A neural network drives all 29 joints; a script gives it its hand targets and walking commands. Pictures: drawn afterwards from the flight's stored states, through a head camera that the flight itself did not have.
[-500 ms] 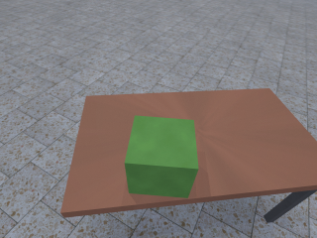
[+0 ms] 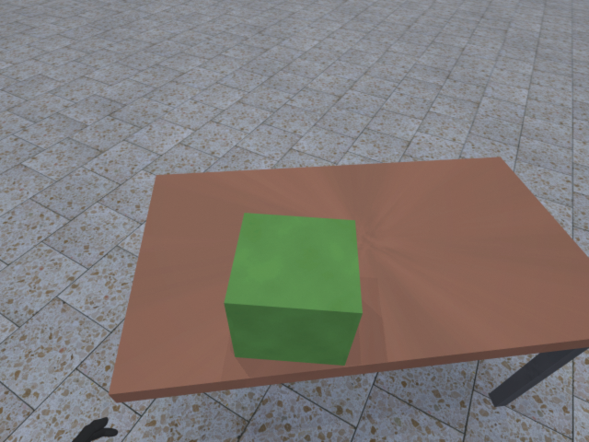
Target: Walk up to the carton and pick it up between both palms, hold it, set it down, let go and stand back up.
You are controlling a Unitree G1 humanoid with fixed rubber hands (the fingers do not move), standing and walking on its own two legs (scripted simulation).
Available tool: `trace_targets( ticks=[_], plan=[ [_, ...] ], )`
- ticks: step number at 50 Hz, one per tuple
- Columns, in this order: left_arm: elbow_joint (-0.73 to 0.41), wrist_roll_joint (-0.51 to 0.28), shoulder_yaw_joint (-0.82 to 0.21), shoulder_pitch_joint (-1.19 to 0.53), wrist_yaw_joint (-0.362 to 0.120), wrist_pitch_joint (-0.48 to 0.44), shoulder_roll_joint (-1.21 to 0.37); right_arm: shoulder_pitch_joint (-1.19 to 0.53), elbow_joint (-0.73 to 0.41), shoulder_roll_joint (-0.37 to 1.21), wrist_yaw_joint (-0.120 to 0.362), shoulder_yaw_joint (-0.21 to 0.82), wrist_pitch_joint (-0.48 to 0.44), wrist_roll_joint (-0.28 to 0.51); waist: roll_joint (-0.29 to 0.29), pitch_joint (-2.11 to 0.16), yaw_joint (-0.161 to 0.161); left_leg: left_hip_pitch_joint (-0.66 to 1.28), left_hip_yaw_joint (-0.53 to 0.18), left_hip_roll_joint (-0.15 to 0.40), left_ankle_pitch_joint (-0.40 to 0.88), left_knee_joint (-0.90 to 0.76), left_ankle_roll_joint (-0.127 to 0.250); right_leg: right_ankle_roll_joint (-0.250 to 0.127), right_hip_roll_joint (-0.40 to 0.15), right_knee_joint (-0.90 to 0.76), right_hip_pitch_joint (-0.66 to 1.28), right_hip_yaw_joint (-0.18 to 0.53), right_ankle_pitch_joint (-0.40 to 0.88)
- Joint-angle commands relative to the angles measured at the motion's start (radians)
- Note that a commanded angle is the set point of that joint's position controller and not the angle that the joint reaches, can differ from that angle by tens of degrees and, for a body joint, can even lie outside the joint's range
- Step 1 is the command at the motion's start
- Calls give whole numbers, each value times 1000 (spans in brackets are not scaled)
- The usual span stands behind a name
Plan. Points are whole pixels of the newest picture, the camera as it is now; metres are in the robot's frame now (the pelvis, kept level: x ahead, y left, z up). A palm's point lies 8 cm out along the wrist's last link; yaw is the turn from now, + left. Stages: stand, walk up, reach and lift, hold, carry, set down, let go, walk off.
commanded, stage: walk up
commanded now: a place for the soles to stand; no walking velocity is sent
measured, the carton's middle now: (294, 289) +0.43 +0.00 -0.10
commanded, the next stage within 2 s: reach and lift in 1.26 s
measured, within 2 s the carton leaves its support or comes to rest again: neither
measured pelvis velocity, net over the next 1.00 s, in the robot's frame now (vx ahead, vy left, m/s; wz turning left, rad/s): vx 0.03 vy -0.04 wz -0.04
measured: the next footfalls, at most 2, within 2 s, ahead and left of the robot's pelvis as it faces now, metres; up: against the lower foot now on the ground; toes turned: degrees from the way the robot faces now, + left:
none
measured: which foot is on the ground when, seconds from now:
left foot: down 0.00-1.00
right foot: down 0.00-1.00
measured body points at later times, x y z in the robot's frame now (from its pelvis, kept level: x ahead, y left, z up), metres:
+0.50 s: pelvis +0.01 -0.04 +0.00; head +0.02 -0.04 +0.45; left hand +0.10 +0.27 -0.12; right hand +0.08 -0.36 -0.12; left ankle +0.02 +0.09 -0.73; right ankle +0.01 -0.16 -0.73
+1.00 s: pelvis +0.03 -0.04 +0.00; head +0.05 -0.03 +0.45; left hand +0.16 +0.26 -0.12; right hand +0.10 -0.37 -0.11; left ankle +0.03 +0.08 -0.73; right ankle +0.01 -0.16 -0.73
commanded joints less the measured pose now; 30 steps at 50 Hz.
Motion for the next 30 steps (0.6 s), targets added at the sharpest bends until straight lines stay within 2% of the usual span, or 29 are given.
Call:
trace_targets(
  ticks=[1,8,9,10,11,12,13,14,16,18,19,20,21,22,23,24,25,27,28,29,30],
  plan=[
    [46,9,48,-57,7,-34,182,-75,-30,-182,-7,-5,-25,29,9,-86,-15,153,-150,151,85,-135,13,-51,-120,-192,23,135,153],
    [60,10,49,-59,5,-32,181,-77,-22,-181,-8,-3,-26,28,12,-93,-13,161,-151,154,93,-150,12,-46,-118,-203,37,127,158],
    [26,47,79,-33,-16,-8,214,18,-19,-255,-26,-33,-48,25,-53,-118,-36,207,-228,200,-65,-182,51,-64,-67,-124,-40,98,23],
    [23,49,79,-43,-24,7,200,58,-10,-297,-37,-46,-54,21,7,-84,-42,220,-322,278,-188,-239,99,-56,-40,-49,-122,52,-82],
    [16,52,79,-36,-30,18,191,53,-14,-322,-45,-55,-59,14,66,-42,-37,206,-390,359,-242,-289,149,-45,-34,38,-177,19,-154],
    [13,56,83,-15,-35,23,196,37,-26,-331,-47,-62,-63,10,86,-24,-28,170,-437,414,-265,-313,186,-35,-58,123,-192,16,-199],
    [9,57,92,3,-41,26,204,26,-36,-334,-48,-67,-67,6,85,-10,-20,142,-449,428,-283,-322,200,-33,-73,174,-195,28,-213],
    [10,58,99,27,-47,27,209,17,-44,-329,-48,-68,-69,4,75,-2,-12,121,-429,419,-292,-323,196,-30,-78,186,-186,30,-216],
    [6,58,105,62,-58,22,196,7,-60,-313,-48,-65,-68,7,83,-21,1,131,-334,368,-176,-259,163,-35,-82,83,-136,22,-204],
    [13,58,112,96,-58,16,182,-9,-66,-299,-47,-60,-62,11,90,-52,22,104,-237,300,-69,-169,107,-49,-56,-67,-26,3,-96],
    [14,59,116,103,-54,13,186,-6,-67,-280,-46,-54,-57,17,69,-64,23,94,-187,258,-21,-110,74,-57,-53,-135,14,25,-12],
    [19,53,112,96,-42,-1,203,-20,-73,-229,-38,-39,-52,26,-5,-86,18,52,-97,172,-8,-20,21,-77,-104,-207,75,119,77],
    [12,49,116,78,-32,-11,233,-36,-81,-185,-34,-28,-48,32,-90,-67,3,-13,-31,82,-35,86,-21,-113,-184,-268,91,266,109],
    [2,41,116,55,-26,-14,245,-39,-82,-153,-33,-15,-41,32,-129,-24,-4,-99,-35,23,-144,96,-32,-144,-219,-295,113,336,57],
    [-1,43,121,50,-26,-10,261,-41,-75,-172,-32,-22,-33,28,-126,9,0,-120,-58,11,-264,133,-18,-175,-242,-319,73,359,-102],
    [-11,46,122,34,-25,-8,269,-18,-68,-189,-32,-26,-31,23,-144,45,-5,-132,-81,27,-305,148,-5,-200,-257,-317,50,372,-153],
    [-17,45,116,44,-23,-6,254,-17,-68,-198,-32,-27,-34,22,-135,67,-1,-145,-89,33,-304,130,-1,-200,-242,-310,56,347,-124],
    [-27,39,107,38,-18,-7,227,-1,-60,-183,-32,-24,-44,27,-146,49,-7,-104,-90,31,-207,63,-2,-182,-207,-271,81,284,41],
    [-25,33,104,36,-16,-6,223,21,-51,-181,-35,-25,-51,30,-136,11,-16,-44,-84,31,-108,-12,-4,-165,-195,-231,101,251,166],
    [-27,25,102,15,-15,-5,216,44,-44,-182,-39,-26,-59,34,-108,-40,-33,57,-86,41,36,-91,-2,-140,-180,-183,95,202,280],
    [-32,19,96,-7,-14,-5,195,58,-36,-200,-43,-32,-65,32,-67,-94,-46,165,-119,71,160,-118,6,-108,-152,-110,66,155,385]
  ],
)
